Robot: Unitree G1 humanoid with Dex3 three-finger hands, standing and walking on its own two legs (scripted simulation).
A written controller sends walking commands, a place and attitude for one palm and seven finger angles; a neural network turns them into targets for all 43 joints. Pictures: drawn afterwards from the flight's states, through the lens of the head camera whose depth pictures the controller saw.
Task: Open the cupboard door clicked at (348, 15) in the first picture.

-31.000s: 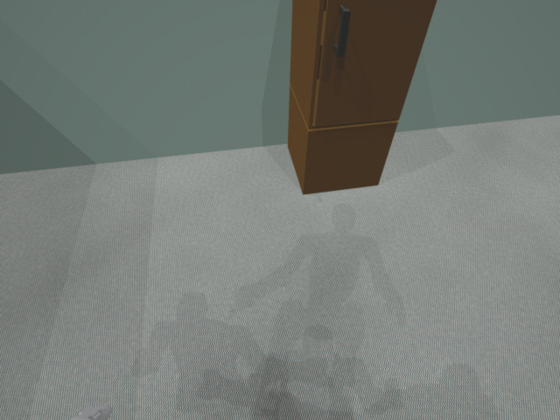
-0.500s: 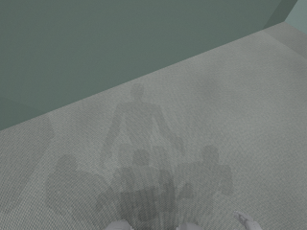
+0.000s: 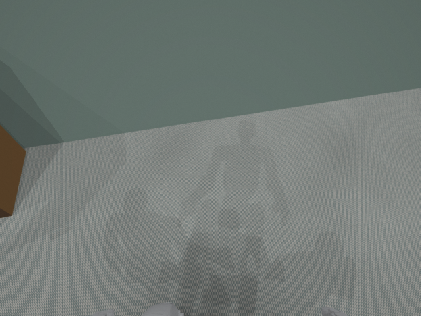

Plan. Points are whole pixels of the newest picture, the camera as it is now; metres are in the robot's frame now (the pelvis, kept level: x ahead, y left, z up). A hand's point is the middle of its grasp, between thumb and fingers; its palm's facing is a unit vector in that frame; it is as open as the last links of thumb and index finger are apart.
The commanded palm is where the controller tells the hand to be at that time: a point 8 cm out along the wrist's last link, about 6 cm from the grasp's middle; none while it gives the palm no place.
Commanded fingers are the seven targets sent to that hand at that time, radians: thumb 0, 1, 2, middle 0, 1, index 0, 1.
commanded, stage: turn to face it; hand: left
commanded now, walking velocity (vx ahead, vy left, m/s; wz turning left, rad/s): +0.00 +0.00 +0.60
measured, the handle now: out of the picture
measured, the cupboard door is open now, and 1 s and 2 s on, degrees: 47 47 47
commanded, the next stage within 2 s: take the last steps up to it in 1.64 s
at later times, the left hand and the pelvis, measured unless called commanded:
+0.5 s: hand out of the picture +0.06 +0.20 -0.15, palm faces +0.29 -0.91 -0.30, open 7.4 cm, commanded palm none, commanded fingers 0.00 0.90 0.90 -0.20 -0.30 -0.20 -0.30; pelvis +0.02 -0.03 +0.00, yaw +18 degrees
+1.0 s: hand out of the picture -0.01 +0.20 -0.16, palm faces +0.58 -0.75 -0.30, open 7.4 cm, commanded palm none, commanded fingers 0.00 0.90 0.90 -0.20 -0.30 -0.20 -0.30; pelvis +0.04 -0.05 -0.01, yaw +37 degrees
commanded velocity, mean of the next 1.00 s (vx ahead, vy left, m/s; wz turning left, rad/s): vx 0.00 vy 0.00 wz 0.60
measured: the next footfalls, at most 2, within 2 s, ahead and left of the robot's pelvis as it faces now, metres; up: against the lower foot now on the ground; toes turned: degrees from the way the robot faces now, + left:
left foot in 0.04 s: +0.04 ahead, +0.12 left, +0.00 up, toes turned +6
right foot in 0.40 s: +0.08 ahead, -0.15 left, +0.00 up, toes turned +12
